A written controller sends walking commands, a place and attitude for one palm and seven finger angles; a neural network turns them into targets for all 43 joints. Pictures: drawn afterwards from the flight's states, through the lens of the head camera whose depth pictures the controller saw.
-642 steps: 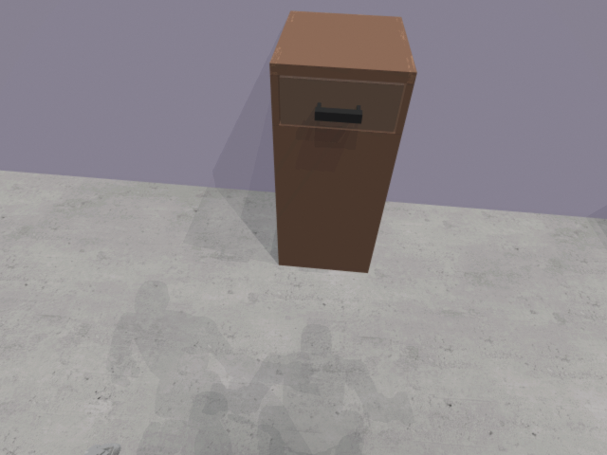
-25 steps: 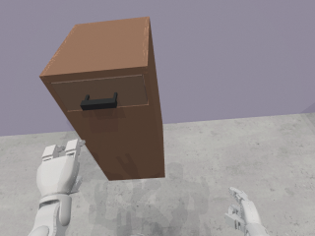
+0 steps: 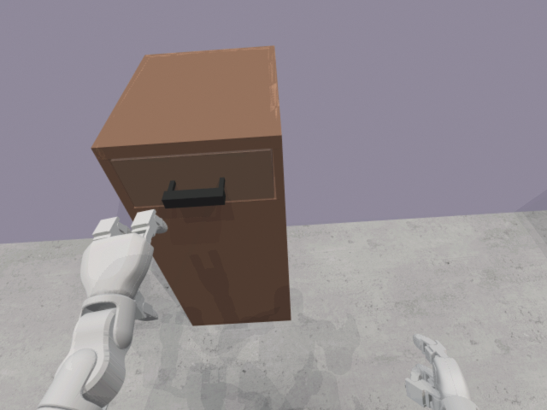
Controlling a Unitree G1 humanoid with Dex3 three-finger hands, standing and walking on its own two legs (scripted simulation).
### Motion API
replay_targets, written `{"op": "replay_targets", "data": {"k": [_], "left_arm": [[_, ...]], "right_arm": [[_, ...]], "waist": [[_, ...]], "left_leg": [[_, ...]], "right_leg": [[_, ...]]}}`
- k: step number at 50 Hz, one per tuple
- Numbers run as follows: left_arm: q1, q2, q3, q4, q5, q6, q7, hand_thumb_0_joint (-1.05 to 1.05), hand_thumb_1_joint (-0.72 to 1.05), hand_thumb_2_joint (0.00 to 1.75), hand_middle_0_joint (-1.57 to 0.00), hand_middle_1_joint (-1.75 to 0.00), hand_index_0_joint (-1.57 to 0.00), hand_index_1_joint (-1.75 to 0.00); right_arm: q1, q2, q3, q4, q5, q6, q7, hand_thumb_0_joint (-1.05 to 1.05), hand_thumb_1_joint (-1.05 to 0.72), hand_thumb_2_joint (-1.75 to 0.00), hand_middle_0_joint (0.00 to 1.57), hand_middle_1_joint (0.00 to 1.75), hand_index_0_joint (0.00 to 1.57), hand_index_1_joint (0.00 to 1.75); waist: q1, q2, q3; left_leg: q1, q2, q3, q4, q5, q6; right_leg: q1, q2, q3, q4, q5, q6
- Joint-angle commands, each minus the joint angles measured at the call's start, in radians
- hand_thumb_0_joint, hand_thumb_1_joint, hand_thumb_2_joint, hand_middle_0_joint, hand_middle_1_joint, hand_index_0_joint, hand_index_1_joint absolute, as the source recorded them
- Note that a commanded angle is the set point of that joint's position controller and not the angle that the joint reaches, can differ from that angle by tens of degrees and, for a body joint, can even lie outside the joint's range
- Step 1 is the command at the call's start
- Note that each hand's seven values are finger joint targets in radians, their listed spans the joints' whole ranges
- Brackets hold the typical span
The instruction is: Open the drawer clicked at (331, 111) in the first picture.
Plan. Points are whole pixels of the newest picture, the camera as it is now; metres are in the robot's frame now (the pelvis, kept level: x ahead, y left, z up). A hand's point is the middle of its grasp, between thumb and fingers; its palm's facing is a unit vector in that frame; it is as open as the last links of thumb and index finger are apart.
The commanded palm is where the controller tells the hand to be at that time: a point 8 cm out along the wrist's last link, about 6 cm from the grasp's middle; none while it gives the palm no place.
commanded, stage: raise the hand with hooked fingers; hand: left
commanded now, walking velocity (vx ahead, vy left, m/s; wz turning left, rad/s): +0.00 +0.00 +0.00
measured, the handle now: (195, 190) +0.53 +0.24 -0.01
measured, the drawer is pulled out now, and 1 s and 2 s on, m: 0.00 0.00 0.00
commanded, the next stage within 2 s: move the hooked fingers above the handle in 0.70 s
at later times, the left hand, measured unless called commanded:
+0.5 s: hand (134, 239) +0.31 +0.25 +0.10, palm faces +0.02 -0.10 -0.99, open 13.8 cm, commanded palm +0.29 +0.25 +0.16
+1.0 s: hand (150, 240) +0.32 +0.23 +0.09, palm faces +0.01 -0.07 -1.00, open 13.8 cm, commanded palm +0.31 +0.23 +0.16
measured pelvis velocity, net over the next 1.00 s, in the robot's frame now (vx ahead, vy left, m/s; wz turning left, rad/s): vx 0.01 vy -0.03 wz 0.02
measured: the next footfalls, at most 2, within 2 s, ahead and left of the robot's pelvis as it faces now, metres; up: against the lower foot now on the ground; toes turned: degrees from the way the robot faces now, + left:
none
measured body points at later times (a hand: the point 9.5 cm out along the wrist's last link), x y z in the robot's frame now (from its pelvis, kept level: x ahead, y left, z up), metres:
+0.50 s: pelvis +0.01 +0.00 +0.01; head +0.02 -0.03 +0.46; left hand +0.31 +0.25 +0.15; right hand +0.20 -0.22 -0.10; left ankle +0.02 +0.12 -0.72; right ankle -0.01 -0.13 -0.72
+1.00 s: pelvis +0.01 -0.03 +0.01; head +0.02 -0.06 +0.46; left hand +0.31 +0.23 +0.15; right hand +0.22 -0.25 -0.09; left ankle +0.02 +0.12 -0.72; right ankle -0.01 -0.13 -0.72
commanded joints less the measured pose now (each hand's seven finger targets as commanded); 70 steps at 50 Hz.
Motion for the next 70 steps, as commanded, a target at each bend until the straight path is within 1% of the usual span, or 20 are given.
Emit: {"op": "replay_targets", "data": {"k": [1,6,14,18,21,23,24,29,33,39,41,43,45,49,51,56,57,61,67,70], "left_arm": [[-0.267,0.188,0.097,-0.207,0.021,0.015,-0.029,0.0,-0.5,0.3,-0.3,-1.2,-0.3,-1.2],[-0.361,0.216,0.113,-0.161,0.015,0.026,-0.088,0.0,-0.5,0.3,-0.3,-1.2,-0.3,-1.2],[-0.521,0.263,0.116,-0.213,-0.002,-0.021,-0.151,0.0,-0.5,0.3,-0.3,-1.2,-0.3,-1.2],[-0.407,0.229,0.112,-0.108,-0.026,-0.021,-0.187,0.0,-0.5,0.3,-0.3,-1.2,-0.3,-1.2],[-0.387,0.247,0.127,-0.143,-0.036,-0.037,-0.199,0.0,-0.5,0.3,-0.3,-1.2,-0.3,-1.2],[-0.391,0.28,0.163,-0.189,-0.03,-0.056,-0.188,0.0,-0.5,0.3,-0.3,-1.2,-0.3,-1.2],[-0.424,0.284,0.161,-0.236,-0.028,-0.072,-0.178,0.0,-0.5,0.3,-0.3,-1.2,-0.3,-1.2],[-0.429,0.297,0.197,-0.247,-0.026,-0.108,-0.114,0.0,-0.5,0.3,-0.3,-1.2,-0.3,-1.2],[-0.417,0.287,0.194,-0.17,-0.03,-0.079,-0.091,0.0,-0.5,0.3,-0.3,-1.2,-0.3,-1.2],[-0.427,0.248,0.124,-0.141,-0.031,-0.035,-0.125,0.0,-0.5,0.3,-0.3,-1.2,-0.3,-1.2],[-0.425,0.293,0.158,-0.135,-0.034,-0.04,-0.14,0.0,-0.5,0.3,-0.3,-1.2,-0.3,-1.2],[-0.46,0.305,0.165,-0.087,-0.032,-0.046,-0.152,0.0,-0.5,0.3,-0.3,-1.2,-0.3,-1.2],[-0.515,0.312,0.164,-0.045,-0.029,-0.065,-0.157,0.0,-0.5,0.3,-0.3,-1.2,-0.3,-1.2],[-0.59,0.305,0.155,-0.038,-0.023,-0.111,-0.147,0.0,-0.5,0.3,-0.3,-1.2,-0.3,-1.2],[-0.639,0.291,0.138,0.0,-0.018,-0.128,-0.136,0.0,-0.5,0.3,-0.3,-1.2,-0.3,-1.2],[-0.639,0.306,0.162,0.046,-0.008,-0.145,-0.111,0.0,-0.5,0.3,-0.3,-1.2,-0.3,-1.2],[-0.646,0.283,0.14,0.044,-0.011,-0.141,-0.108,0.0,-0.5,0.3,-0.3,-1.2,-0.3,-1.2],[-0.668,0.289,0.142,0.137,-0.012,-0.115,-0.103,0.0,-0.5,0.3,-0.3,-1.2,-0.3,-1.2],[-0.707,0.281,0.14,0.1,0.005,-0.117,-0.079,0.0,-0.5,0.3,-0.3,-1.2,-0.3,-1.2],[-0.719,0.265,0.128,0.162,0.002,-0.112,-0.072,0.0,-0.5,0.3,-0.3,-1.2,-0.3,-1.2]], "right_arm": [[-0.135,-0.1,-0.013,-0.163,0.001,-0.028,-0.011,0.0,-0.9,-0.9,0.2,0.3,0.2,0.3],[-0.138,-0.096,0.004,-0.161,0.009,-0.006,-0.012,0.0,-0.9,-0.9,0.2,0.3,0.2,0.3],[-0.121,-0.101,0.007,-0.155,0.008,-0.008,-0.014,0.0,-0.9,-0.9,0.2,0.3,0.2,0.3],[-0.101,-0.109,0.004,-0.145,0.012,0.002,-0.005,0.0,-0.9,-0.9,0.2,0.3,0.2,0.3],[-0.104,-0.118,0.0,-0.155,0.014,0.008,0.002,0.0,-0.9,-0.9,0.2,0.3,0.2,0.3],[-0.103,-0.121,-0.004,-0.158,0.008,0.005,0.006,0.0,-0.9,-0.9,0.2,0.3,0.2,0.3],[-0.106,-0.118,-0.004,-0.165,0.01,0.001,0.007,0.0,-0.9,-0.9,0.2,0.3,0.2,0.3],[-0.094,-0.113,-0.012,-0.151,0.01,-0.013,0.006,0.0,-0.9,-0.9,0.2,0.3,0.2,0.3],[-0.098,-0.116,-0.018,-0.133,0.021,-0.011,0.005,0.0,-0.9,-0.9,0.2,0.3,0.2,0.3],[-0.125,-0.117,-0.012,-0.138,0.027,-0.003,-0.002,0.0,-0.9,-0.9,0.2,0.3,0.2,0.3],[-0.127,-0.121,-0.009,-0.138,0.024,-0.003,-0.01,0.0,-0.9,-0.9,0.2,0.3,0.2,0.3],[-0.122,-0.122,-0.005,-0.131,0.024,0.004,-0.019,0.0,-0.9,-0.9,0.2,0.3,0.2,0.3],[-0.115,-0.118,0.0,-0.123,0.027,0.001,-0.027,0.0,-0.9,-0.9,0.2,0.3,0.2,0.3],[-0.094,-0.113,-0.006,-0.125,0.025,-0.006,-0.033,0.0,-0.9,-0.9,0.2,0.3,0.2,0.3],[-0.082,-0.111,-0.011,-0.115,0.026,-0.009,-0.036,0.0,-0.9,-0.9,0.2,0.3,0.2,0.3],[-0.05,-0.118,-0.026,-0.11,0.024,-0.01,-0.029,0.0,-0.9,-0.9,0.2,0.3,0.2,0.3],[-0.048,-0.117,-0.027,-0.113,0.025,-0.007,-0.027,0.0,-0.9,-0.9,0.2,0.3,0.2,0.3],[-0.027,-0.127,-0.028,-0.105,0.032,0.004,-0.025,0.0,-0.9,-0.9,0.2,0.3,0.2,0.3],[0.008,-0.129,-0.046,-0.109,0.027,0.009,-0.015,0.0,-0.9,-0.9,0.2,0.3,0.2,0.3],[0.027,-0.134,-0.047,-0.098,0.03,0.012,-0.013,0.0,-0.9,-0.9,0.2,0.3,0.2,0.3]], "waist": [[0.001,-0.037,-0.177],[-0.001,-0.029,-0.129],[-0.011,0.04,-0.225],[-0.007,-0.026,-0.154],[0.001,-0.042,-0.174],[0.009,-0.039,-0.211],[0.01,-0.004,-0.231],[0.012,-0.008,-0.233],[0.006,-0.04,-0.202],[-0.006,-0.067,-0.189],[0.0,-0.087,-0.191],[-0.01,-0.124,-0.159],[-0.018,-0.112,-0.131],[-0.02,-0.06,-0.194],[-0.033,-0.031,-0.186],[-0.025,-0.043,-0.248],[-0.027,-0.035,-0.255],[-0.036,-0.088,-0.223],[-0.033,-0.03,-0.326],[-0.047,-0.065,-0.268]], "left_leg": [[0.196,-0.019,-0.003,-0.137,0.229,0.025],[0.209,-0.014,-0.006,-0.176,0.242,0.019],[0.296,-0.018,-0.021,-0.188,0.335,0.018],[0.256,-0.017,-0.013,-0.203,0.332,0.016],[0.254,-0.02,-0.003,-0.205,0.342,0.02],[0.26,-0.021,-0.005,-0.201,0.375,0.02],[0.273,-0.025,-0.005,-0.197,0.375,0.023],[0.264,-0.032,-0.002,-0.188,0.36,0.026],[0.236,-0.039,0.018,-0.187,0.315,0.026],[0.227,-0.045,0.03,-0.187,0.276,0.033],[0.221,-0.049,0.034,-0.182,0.275,0.038],[0.198,-0.049,0.041,-0.182,0.247,0.04],[0.185,-0.051,0.042,-0.178,0.217,0.041],[0.198,-0.058,0.036,-0.157,0.24,0.042],[0.197,-0.058,0.038,-0.146,0.225,0.04],[0.188,-0.054,0.034,-0.121,0.284,0.04],[0.19,-0.054,0.036,-0.119,0.293,0.04],[0.147,-0.05,0.038,-0.119,0.268,0.04],[0.195,-0.041,0.028,-0.097,0.365,0.04],[0.168,-0.036,0.023,-0.102,0.327,0.04]], "right_leg": [[0.057,0.058,-0.058,-0.131,0.223,-0.05],[0.088,0.063,-0.062,-0.17,0.224,-0.052],[0.146,0.065,-0.059,-0.201,0.28,-0.057],[0.151,0.069,-0.068,-0.22,0.29,-0.055],[0.171,0.066,-0.064,-0.222,0.32,-0.051],[0.194,0.065,-0.062,-0.216,0.342,-0.052],[0.193,0.062,-0.058,-0.214,0.346,-0.052],[0.182,0.063,-0.056,-0.212,0.344,-0.052],[0.177,0.061,-0.048,-0.224,0.334,-0.045],[0.17,0.052,-0.04,-0.227,0.327,-0.034],[0.186,0.047,-0.03,-0.228,0.356,-0.029],[0.174,0.046,-0.026,-0.239,0.338,-0.023],[0.147,0.044,-0.023,-0.241,0.307,-0.023],[0.149,0.044,-0.024,-0.22,0.328,-0.029],[0.114,0.046,-0.023,-0.217,0.31,-0.03],[0.129,0.052,-0.028,-0.183,0.377,-0.037],[0.125,0.051,-0.031,-0.177,0.39,-0.037],[0.109,0.052,-0.035,-0.175,0.372,-0.034],[0.114,0.061,-0.045,-0.134,0.425,-0.048],[0.074,0.066,-0.052,-0.139,0.376,-0.047]]}}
